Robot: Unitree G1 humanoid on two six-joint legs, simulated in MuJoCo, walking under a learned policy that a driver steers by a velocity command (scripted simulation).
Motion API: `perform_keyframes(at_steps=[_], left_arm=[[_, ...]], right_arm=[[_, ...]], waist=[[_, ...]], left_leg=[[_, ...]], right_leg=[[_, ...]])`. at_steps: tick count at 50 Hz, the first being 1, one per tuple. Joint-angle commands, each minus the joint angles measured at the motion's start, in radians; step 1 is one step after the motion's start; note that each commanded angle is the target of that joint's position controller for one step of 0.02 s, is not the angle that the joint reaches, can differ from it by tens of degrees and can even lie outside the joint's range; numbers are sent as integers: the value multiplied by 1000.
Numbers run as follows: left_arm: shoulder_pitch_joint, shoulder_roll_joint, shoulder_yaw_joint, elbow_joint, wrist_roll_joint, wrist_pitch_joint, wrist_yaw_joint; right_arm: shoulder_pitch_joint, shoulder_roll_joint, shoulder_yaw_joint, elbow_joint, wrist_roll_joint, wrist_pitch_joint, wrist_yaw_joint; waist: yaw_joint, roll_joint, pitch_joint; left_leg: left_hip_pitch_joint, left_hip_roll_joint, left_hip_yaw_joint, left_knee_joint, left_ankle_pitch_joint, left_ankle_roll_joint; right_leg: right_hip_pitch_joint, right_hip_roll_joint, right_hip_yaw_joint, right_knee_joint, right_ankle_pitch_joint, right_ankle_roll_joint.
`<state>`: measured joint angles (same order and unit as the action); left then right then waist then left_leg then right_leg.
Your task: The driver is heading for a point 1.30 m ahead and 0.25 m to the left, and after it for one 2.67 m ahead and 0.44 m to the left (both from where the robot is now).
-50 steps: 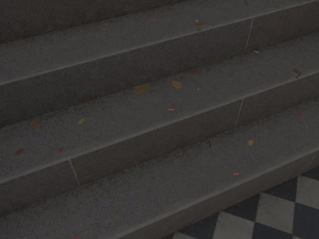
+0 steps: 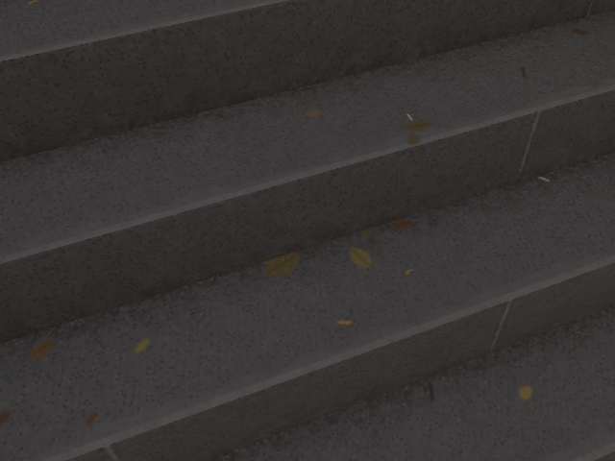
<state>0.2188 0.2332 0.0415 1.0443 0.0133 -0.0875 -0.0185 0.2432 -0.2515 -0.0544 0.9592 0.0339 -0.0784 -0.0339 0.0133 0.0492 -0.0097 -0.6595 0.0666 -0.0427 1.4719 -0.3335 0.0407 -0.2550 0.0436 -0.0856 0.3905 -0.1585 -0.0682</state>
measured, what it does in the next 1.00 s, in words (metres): climbs, turning left: left foot 0.19 m higher, then right foot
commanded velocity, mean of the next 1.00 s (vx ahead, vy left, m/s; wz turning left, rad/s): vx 0.17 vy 0.00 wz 0.32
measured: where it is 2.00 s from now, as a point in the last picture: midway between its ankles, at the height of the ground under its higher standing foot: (228, 354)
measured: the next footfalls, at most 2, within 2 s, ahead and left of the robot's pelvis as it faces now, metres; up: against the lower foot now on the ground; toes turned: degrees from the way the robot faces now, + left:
left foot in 0.34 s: +0.33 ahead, +0.15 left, +0.19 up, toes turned +13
right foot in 0.98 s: +0.45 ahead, -0.08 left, +0.19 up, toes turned +18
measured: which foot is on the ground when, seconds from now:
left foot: up 0.00-0.32, down 0.34-1.00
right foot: down 0.00-0.36, up 0.38-0.96, down 0.98-1.00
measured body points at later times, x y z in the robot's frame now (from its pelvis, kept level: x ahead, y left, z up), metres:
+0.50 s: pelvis +0.22 +0.07 +0.10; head +0.25 +0.09 +0.55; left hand +0.32 +0.35 +0.00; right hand +0.43 -0.12 -0.02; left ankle +0.29 +0.14 -0.55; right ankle +0.19 -0.09 -0.41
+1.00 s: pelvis +0.38 +0.06 +0.18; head +0.39 +0.08 +0.63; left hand +0.41 +0.34 +0.05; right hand +0.61 -0.10 +0.08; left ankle +0.30 +0.13 -0.55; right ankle +0.42 -0.08 -0.54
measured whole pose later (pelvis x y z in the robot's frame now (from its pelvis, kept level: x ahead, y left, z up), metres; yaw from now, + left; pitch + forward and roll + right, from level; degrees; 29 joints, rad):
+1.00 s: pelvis +0.38 +0.06 +0.18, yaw +21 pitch +5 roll -1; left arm 0.18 0.24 0.00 0.78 0.02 -0.03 -0.06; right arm 0.19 -0.24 0.00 0.75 0.03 -0.09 0.10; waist 0.04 -0.03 -0.06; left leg -0.30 -0.08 -0.10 0.61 -0.36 0.06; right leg -0.40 -0.06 -0.03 0.67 -0.18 0.07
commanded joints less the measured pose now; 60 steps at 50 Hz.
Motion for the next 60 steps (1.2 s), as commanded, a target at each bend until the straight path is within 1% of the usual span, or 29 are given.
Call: perform_keyframes(at_steps=[1, 2, 3, 7, 12, 13, 14, 15, 17, 18, 19, 21, 23, 25, 27, 30, 31, 32, 36, 38, 40, 44, 47, 48, 49, 50, 51, 54, 60], left_arm=[[31, 71, 1, 4, 16, -14, -1], [95, 48, -9, 31, 12, -5, 3], [159, 71, -6, 41, 36, -21, 6], [237, 94, -18, 73, 47, -44, 16], [267, 82, -42, 98, 11, -34, 46], [222, 122, -34, 71, -17, -14, 62], [212, 128, -33, 44, -27, -1, 62], [152, 219, -9, -19, -30, -6, 68], [42, 286, 27, -124, -71, 4, 46], [-19, 242, 29, -202, -49, 0, 11], [16, 165, 22, -256, -9, 7, -11], [21, 13, -17, -326, 38, 51, -4], [9, -56, -33, -372, 78, 86, 48], [56, -68, -40, -382, 65, 102, 62], [30, -78, -46, -403, 55, 99, 71], [-97, -63, -50, -466, 46, 95, 64], [-144, 79, -49, -504, -67, 71, 5], [-64, 90, -25, -426, -54, 62, -13], [-63, 110, -14, -378, 4, 5, 53], [-24, 91, -14, -326, 4, 11, 32], [-21, 80, -16, -308, 22, 20, -2], [-94, 53, -30, -339, 36, 12, -16], [-98, -20, -52, -358, 24, 54, -59], [-53, 47, -38, -328, 1, 59, -63], [-44, 79, -32, -303, 1, 49, -50], [-25, 139, -23, -305, -10, 32, -31], [-51, 137, -24, -315, -5, 21, -25], [-86, 10, -47, -350, -14, 21, -54], [32, 61, -7, -337, 5, 62, -87]], right_arm=[[125, 20, -2, -6, -4, 40, -12], [105, 44, 6, -17, 6, 56, -17], [-33, 77, 18, -102, -98, 73, -6], [-273, 110, 49, -266, -69, 65, -27], [-461, 122, 91, -465, -86, 85, -11], [-415, 163, 120, -476, -76, 98, 7], [-345, 163, 123, -448, -50, 111, 10], [-183, 126, 101, -387, -31, 115, 10], [127, 4, 54, -296, -72, 92, 15], [151, -110, 9, -272, -64, 84, 7], [50, -275, -49, -289, -75, 109, -28], [-117, -138, -30, -289, -68, 111, -24], [-164, 6, 9, -212, -70, 103, -21], [-158, 49, 24, -175, -72, 82, 2], [-87, 19, 18, -126, -62, 54, 17], [-55, -8, 11, -129, -47, 58, -17], [-29, -103, 36, -215, -160, 51, 37], [-32, -114, 17, -212, -163, 54, 70], [31, -47, 49, -208, -107, 15, 140], [-97, 19, 88, -275, -64, 1, 140], [-101, -19, 95, -323, -38, -16, 122], [-57, -64, 71, -332, -48, -43, 96], [12, -123, 28, -239, 1, -37, 121], [-22, -123, 20, -251, 19, -21, 143], [6, -183, -11, -243, 37, -8, 139], [155, -155, -8, -225, -38, -3, 146], [252, -84, 11, -194, -58, -4, 134], [66, -20, 26, -185, -3, 48, 146], [43, -55, 12, -193, -26, 51, 102]], waist=[[-31, -148, 32], [-19, -173, 47], [-24, -104, 90], [-2, -85, 124], [-5, -72, 139], [-35, -86, 55], [-37, -96, -34], [-98, -208, -148], [-240, -281, -431], [-260, -57, -384], [-152, 225, -491], [-25, -40, -273], [72, -94, 21], [91, 12, 4], [86, -3, -12], [45, -44, 6], [-40, 115, -273], [-56, 114, -212], [-21, -7, -94], [31, -26, -134], [22, -1, -146], [-4, -31, -122], [17, 41, -65], [45, -61, -100], [10, 4, -97], [-92, 23, -305], [-142, -39, -413], [-52, -83, -126], [-22, -82, -108]], left_leg=[[-171, 4, -16, 314, 0, -15], [-318, -7, -7, 531, -62, -17], [-394, -37, 33, 565, -44, 0], [-831, -62, -57, 842, -151, 65], [-688, -16, 148, 381, -256, 36], [-371, 9, 192, 73, -237, 62], [-128, -51, 240, -38, -177, 73], [32, -116, 275, -89, -210, 77], [348, -200, 152, -346, -79, 144], [531, -35, -321, -666, 123, 254], [602, 177, -937, -1046, 523, 316], [274, 163, -787, -1010, 81, 277], [-2, 47, -485, -882, -73, 172], [30, 4, -322, -871, 43, 146], [112, -16, -213, -876, 137, 125], [205, -7, -203, -927, 435, 107], [269, 44, -303, -1019, 342, 179], [330, 106, -394, -1039, 375, 220], [478, 57, -299, -993, 273, 175], [376, 15, -209, -1009, 311, 192], [343, 23, -209, -1015, 443, 209], [501, 82, -200, -945, 864, 201], [414, 115, -231, -960, 1033, 208], [582, 56, -185, -880, 1253, 147], [758, 38, -196, -809, 1229, 111], [768, 8, -160, -804, 1311, 61], [609, -5, -144, -788, 1120, 26], [439, -41, -78, -901, 578, 19], [379, -49, -29, -993, 306, -3]], right_leg=[[-23, -311, 200, -242, 9, -171], [24, -340, 228, -234, -96, -178], [-39, -324, 192, -216, -172, -158], [165, -419, 228, -218, -300, -107], [134, -284, -9, -307, 129, -60], [70, -270, -83, -375, 431, -76], [68, -250, -134, -327, 829, -93], [147, -284, -159, -144, 1429, -95], [254, -300, -144, 396, 1771, -48], [-132, -158, -107, 851, 890, 40], [-348, 41, 94, 1261, -32, 82], [-431, -29, 177, 1471, 35, 70], [-571, -62, 175, 1480, 61, 57], [-644, -36, 147, 1603, 26, 35], [-711, -56, 151, 1538, 22, 25], [-746, -84, 94, 1287, 75, 60], [-875, -38, 188, 1399, 123, 86], [-901, 19, 237, 1608, 162, 99], [-1118, 65, 330, 1698, 116, 55], [-934, -9, 232, 1577, 146, 123], [-790, -60, 155, 1499, 111, 191], [-613, -140, 131, 917, 66, 211], [-194, -96, -2, 313, 49, 192], [-195, -49, -34, 89, 193, 162], [-252, 10, -70, -161, 237, 137], [-5, -71, 14, 87, 595, 9], [237, -174, 103, 223, 852, -103], [46, -184, 120, 138, 763, 0], [187, -162, 106, 127, 385, -2]])
Velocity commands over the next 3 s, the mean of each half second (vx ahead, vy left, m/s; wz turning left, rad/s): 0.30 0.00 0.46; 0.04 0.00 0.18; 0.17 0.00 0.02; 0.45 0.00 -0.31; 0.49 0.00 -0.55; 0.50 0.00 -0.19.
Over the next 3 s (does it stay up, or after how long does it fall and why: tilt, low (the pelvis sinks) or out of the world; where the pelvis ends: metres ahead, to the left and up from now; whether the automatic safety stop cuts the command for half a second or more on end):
stays up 1.07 0.31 0.74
